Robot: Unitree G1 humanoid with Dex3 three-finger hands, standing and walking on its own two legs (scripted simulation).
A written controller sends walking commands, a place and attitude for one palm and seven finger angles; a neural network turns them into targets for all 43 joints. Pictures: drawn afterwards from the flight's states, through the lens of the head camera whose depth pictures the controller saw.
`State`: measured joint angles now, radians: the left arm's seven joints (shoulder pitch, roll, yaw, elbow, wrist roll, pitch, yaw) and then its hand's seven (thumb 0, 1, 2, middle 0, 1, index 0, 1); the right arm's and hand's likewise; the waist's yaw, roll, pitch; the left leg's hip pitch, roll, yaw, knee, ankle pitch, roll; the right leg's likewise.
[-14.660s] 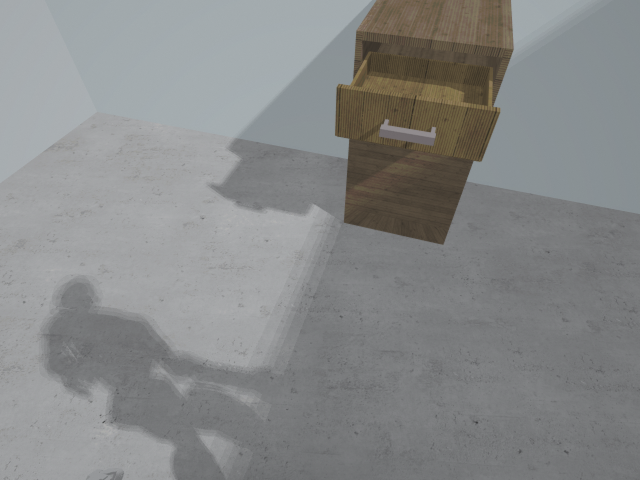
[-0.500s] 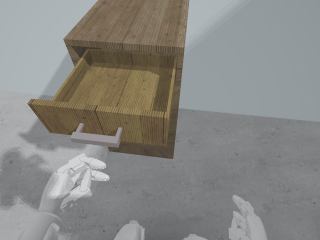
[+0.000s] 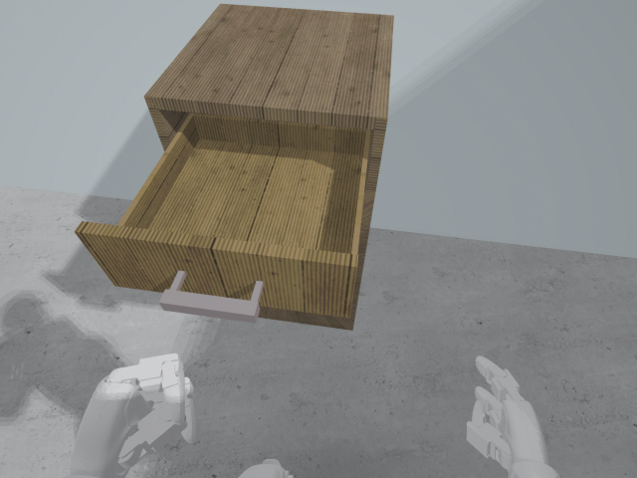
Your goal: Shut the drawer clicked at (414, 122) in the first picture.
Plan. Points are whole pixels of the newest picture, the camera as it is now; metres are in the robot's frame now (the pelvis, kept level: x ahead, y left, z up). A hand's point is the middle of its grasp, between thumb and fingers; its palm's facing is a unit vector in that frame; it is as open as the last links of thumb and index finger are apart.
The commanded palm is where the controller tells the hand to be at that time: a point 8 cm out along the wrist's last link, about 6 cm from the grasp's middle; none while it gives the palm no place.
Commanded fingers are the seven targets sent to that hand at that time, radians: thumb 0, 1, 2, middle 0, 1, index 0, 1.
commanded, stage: raise the hand and make a fist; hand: left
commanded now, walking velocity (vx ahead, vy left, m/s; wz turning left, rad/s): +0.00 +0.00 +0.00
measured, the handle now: (214, 294) +0.36 +0.18 +0.00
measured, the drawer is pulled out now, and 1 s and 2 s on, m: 0.30 0.30 0.30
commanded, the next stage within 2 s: bring the fist close to the handle in 0.68 s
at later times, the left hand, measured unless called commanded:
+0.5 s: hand (180, 427) +0.16 +0.15 +0.09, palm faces -0.06 -1.00 -0.05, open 3.3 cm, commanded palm +0.14 +0.21 +0.10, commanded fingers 0.00 0.90 0.90 -1.40 -1.60 -1.40 -1.60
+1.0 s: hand (193, 415) +0.18 +0.14 +0.07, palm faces -0.04 -1.00 -0.06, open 3.3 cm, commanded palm +0.16 +0.20 +0.07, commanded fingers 0.00 0.90 0.90 -1.40 -1.60 -1.40 -1.60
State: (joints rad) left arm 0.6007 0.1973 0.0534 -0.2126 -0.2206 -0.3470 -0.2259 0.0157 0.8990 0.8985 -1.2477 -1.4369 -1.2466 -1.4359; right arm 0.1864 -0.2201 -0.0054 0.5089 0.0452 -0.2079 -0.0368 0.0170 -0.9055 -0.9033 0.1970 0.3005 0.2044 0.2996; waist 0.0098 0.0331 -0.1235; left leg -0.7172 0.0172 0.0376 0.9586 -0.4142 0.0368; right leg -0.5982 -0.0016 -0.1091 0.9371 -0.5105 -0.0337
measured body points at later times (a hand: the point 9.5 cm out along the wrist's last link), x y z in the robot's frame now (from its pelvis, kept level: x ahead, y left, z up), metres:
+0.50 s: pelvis -0.01 +0.00 +0.00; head +0.01 -0.01 +0.45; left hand +0.16 +0.20 +0.09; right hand +0.17 -0.23 -0.06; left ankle +0.04 +0.10 -0.68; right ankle -0.02 -0.10 -0.68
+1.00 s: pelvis +0.00 -0.02 +0.00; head +0.03 -0.03 +0.45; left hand +0.17 +0.20 +0.08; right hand +0.19 -0.25 -0.06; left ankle +0.04 +0.10 -0.68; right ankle -0.02 -0.10 -0.68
